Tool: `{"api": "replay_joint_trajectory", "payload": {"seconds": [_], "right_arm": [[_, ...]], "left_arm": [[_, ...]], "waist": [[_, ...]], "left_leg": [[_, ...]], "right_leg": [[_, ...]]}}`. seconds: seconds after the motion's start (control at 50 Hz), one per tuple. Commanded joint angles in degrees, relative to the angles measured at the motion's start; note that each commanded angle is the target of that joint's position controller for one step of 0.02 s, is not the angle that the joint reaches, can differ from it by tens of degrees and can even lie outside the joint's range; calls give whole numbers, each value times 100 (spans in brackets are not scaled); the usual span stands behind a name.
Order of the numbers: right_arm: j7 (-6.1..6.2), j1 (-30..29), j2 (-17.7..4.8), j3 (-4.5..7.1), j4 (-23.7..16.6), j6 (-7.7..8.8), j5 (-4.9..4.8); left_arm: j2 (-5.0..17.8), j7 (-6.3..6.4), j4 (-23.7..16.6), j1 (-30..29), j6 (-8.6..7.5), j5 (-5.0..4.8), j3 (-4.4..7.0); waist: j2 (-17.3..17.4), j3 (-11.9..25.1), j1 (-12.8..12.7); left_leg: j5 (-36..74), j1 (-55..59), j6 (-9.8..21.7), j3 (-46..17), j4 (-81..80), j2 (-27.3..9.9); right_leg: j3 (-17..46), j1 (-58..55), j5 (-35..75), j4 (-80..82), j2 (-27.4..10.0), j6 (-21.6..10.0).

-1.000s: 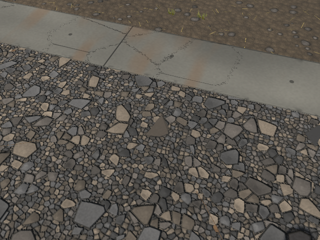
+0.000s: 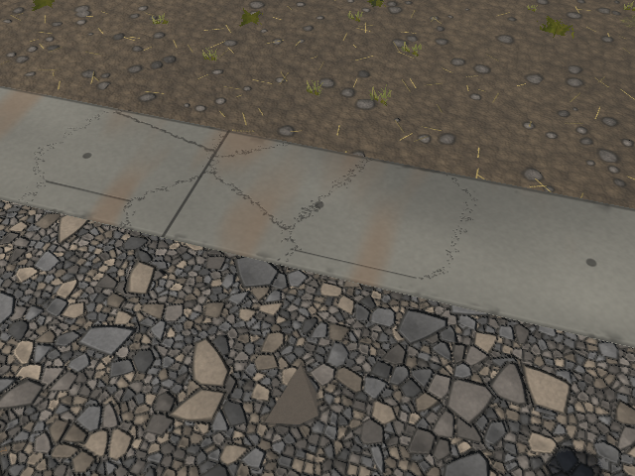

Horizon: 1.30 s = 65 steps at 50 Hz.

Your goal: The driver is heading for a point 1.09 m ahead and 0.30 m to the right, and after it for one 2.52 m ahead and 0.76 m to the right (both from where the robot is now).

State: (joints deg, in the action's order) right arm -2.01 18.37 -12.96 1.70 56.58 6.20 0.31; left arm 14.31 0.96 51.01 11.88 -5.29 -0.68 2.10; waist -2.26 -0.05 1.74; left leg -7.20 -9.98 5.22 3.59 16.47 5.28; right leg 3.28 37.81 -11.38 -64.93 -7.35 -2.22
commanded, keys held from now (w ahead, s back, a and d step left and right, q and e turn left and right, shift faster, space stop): w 0.84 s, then w+e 0.16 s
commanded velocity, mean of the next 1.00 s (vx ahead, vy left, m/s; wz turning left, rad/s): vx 0.50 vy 0.00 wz -0.03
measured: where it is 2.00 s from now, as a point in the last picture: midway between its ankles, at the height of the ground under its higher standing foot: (373, 269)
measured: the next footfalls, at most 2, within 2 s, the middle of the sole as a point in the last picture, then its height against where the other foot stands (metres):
right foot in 0.30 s outside the picture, level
left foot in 0.86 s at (286, 420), level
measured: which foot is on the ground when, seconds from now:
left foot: down 0.00-0.30, up 0.32-0.84, down 0.86-1.00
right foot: up 0.00-0.28, down 0.30-0.88, up 0.90-1.00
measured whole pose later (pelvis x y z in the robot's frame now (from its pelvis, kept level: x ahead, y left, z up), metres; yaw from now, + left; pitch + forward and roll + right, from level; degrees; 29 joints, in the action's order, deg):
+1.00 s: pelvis +0.55 -0.01 -0.01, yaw -2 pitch +1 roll +0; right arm -1.6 8.9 -13.4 3.1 51.5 6.3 0.1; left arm 14.5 0.5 55.7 18.3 -4.8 -2.0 3.2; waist -2.1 -1.6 -0.3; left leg -9.1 -19.6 3.3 5.7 27.1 0.7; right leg 3.1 24.1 -20.3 -68.2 -2.3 -3.1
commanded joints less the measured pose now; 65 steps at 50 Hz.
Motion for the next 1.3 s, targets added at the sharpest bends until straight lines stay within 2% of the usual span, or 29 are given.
{"api": "replay_joint_trajectory", "payload": {"seconds": [0.02,0.1,0.2,0.24,0.26,0.28,0.3,0.32,0.34,0.36,0.38,0.4,0.44,0.5,0.64,0.76,0.82,0.84,0.86,0.88,0.9,0.92,0.94,0.96,1.0,1.04,1.08,1.2,1.3], "right_arm": [[115,-232,-763,123,-317,101,-9],[200,217,-929,152,-222,27,-101],[214,616,-987,188,-36,-91,-156],[226,558,-1055,222,-28,-152,-160],[228,440,-1089,228,-53,-184,-155],[226,358,-991,189,-86,-216,-120],[223,317,-750,81,-230,-211,-29],[171,940,-51,-125,-286,-76,-38],[151,835,-439,-48,-214,75,-126],[129,310,-910,82,-380,150,-271],[158,-16,-926,93,-466,153,-262],[193,-203,-850,119,-489,116,-170],[213,-27,-621,137,-453,-47,-130],[234,-166,-512,155,-515,-168,-98],[171,-1625,-376,133,-955,-122,-90],[-9,-2391,-415,99,-1275,-35,-154],[-58,-1926,-640,195,-1210,18,-152],[-36,-1260,-810,303,-1011,21,-140],[15,-205,-1118,454,-703,21,-119],[74,702,-1687,593,-562,6,17],[59,827,-1505,520,-516,-19,-26],[63,474,-1121,402,-555,2,-68],[81,-24,-894,334,-658,14,-73],[59,-473,-696,270,-692,45,-41],[36,-807,-439,211,-643,100,44],[60,-715,-502,245,-514,133,62],[124,-600,-648,290,-426,146,84],[304,-344,-796,306,-325,68,70],[357,220,-927,357,-151,-104,-16]], "left_arm": [[256,38,-244,191,19,68,74],[166,-36,-480,-724,-46,14,36],[257,-210,-757,-1396,-99,-59,20],[387,-264,-780,-1235,-150,-60,62],[498,-269,-706,-891,-173,-53,124],[720,-249,-459,-89,-187,-44,258],[1177,-203,-188,1093,-196,2,412],[1745,-214,-29,1727,-140,55,554],[1205,-236,-48,1743,-153,65,396],[901,-236,-141,1197,-168,42,292],[731,-244,-281,613,-157,34,221],[554,-277,-330,276,-149,54,169],[371,-317,-256,163,-169,101,120],[570,-262,-50,477,-195,96,177],[716,-86,215,1052,-89,36,194],[785,-28,501,1436,38,-24,251],[916,-4,482,1207,108,-31,306],[902,-5,454,1074,141,-19,297],[732,-16,390,1048,153,21,225],[230,-61,276,1529,89,81,65],[-72,-95,380,1781,-49,-21,-37],[581,-103,307,1313,-141,-199,144],[737,-82,137,838,-163,-262,189],[674,-34,100,609,-125,-203,209],[454,2,175,818,64,-132,267],[224,3,209,943,205,-146,266],[260,16,84,669,268,-121,305],[187,-135,-275,-280,214,-49,297],[33,-325,-754,-1177,214,-46,191]], "waist": [[453,-315,-265],[454,-314,65],[533,-464,259],[608,-376,98],[655,-198,-133],[584,263,-518],[138,1139,-947],[-1379,1865,-774],[-1170,2024,-843],[-786,1237,-715],[-352,805,-521],[-76,467,-378],[-276,282,-110],[-157,65,-46],[-124,-290,-415],[-142,-578,-560],[-298,-237,-209],[-307,155,157],[-144,809,583],[948,1777,574],[1840,2428,501],[1296,1671,534],[991,977,373],[580,534,160],[799,209,-177],[746,44,-281],[610,-118,-278],[473,-343,-59],[357,-635,269]], "left_leg": [[348,-605,983,-1188,-1172,-1598],[425,-109,735,-920,-1076,-1524],[263,789,647,-1025,-661,-1880],[555,1026,555,-1102,-335,-2007],[1263,1023,470,-1028,66,-1945],[2167,888,334,-781,1018,-1642],[1709,-42,116,-422,2734,-1272],[-782,-2503,-321,-88,4940,-243],[-2396,-3200,-216,-1020,5788,-302],[-1979,-3600,-87,-1048,6013,-637],[-1413,-3410,-76,-866,5807,-965],[-1034,-3195,-104,-793,5459,-1144],[-633,-2600,-164,-762,5007,-1331],[-203,-2823,-295,-671,4549,-1353],[1309,-3080,-412,-473,2347,-1181],[879,-3170,-215,-426,1502,-1034],[319,-2154,10,-186,1304,-746],[313,-1202,132,-3,1226,-528],[449,431,336,-242,1338,-707],[74,2794,1017,-2354,1289,-2240],[-663,3499,1472,-4490,282,-2999],[-1006,2823,1138,-3948,113,-2813],[-820,1922,869,-3010,2,-2652],[-486,1019,706,-2346,-253,-2414],[-119,99,492,-1458,-644,-2042],[340,-179,514,-921,-851,-1949],[734,-116,534,-563,-945,-1950],[1202,408,340,276,-1020,-1870],[1718,1474,325,601,-720,-2182]], "right_leg": [[5,112,908,823,-233,153],[-210,-77,1714,2451,28,201],[-243,-95,1195,3307,189,83],[-303,-456,741,3546,289,-79],[-437,-994,586,3670,437,-179],[-569,-2028,546,3781,623,-328],[244,-3752,639,3670,-106,-694],[2814,-5911,-265,4167,-1417,-1576],[3867,-5976,-593,4777,-1547,-1577],[3022,-5282,-413,4801,-1382,-1278],[2213,-4449,177,4909,-1161,-1126],[1678,-3764,578,5121,-907,-1046],[1040,-3073,968,5461,-568,-959],[588,-2939,1682,5668,-491,-1064],[88,-3284,1466,5893,-379,-897],[93,-4206,1541,5538,-754,-842],[16,-4350,2961,4883,-782,-689],[-162,-4208,3859,4118,-578,-578],[-312,-3430,3680,2825,-247,-402],[-576,-1304,1418,524,485,-53],[119,-72,-2090,-849,1131,44],[605,447,-1938,-1374,785,-76],[405,543,-1414,-1268,452,-157],[304,263,-907,-895,189,-147],[344,-393,-398,-404,-79,-152],[325,-444,-151,-287,-94,-140],[425,-34,300,-20,-83,-93],[149,371,1674,1672,65,-11],[-332,820,1355,2491,119,-126]]}}
Velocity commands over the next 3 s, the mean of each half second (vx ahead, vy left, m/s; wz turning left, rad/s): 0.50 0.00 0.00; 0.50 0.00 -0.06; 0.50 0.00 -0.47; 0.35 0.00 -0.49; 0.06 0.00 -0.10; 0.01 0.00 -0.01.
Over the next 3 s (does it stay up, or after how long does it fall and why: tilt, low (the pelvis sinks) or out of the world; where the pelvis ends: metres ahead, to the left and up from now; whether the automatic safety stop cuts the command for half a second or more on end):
stays up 1.13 -0.18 -0.01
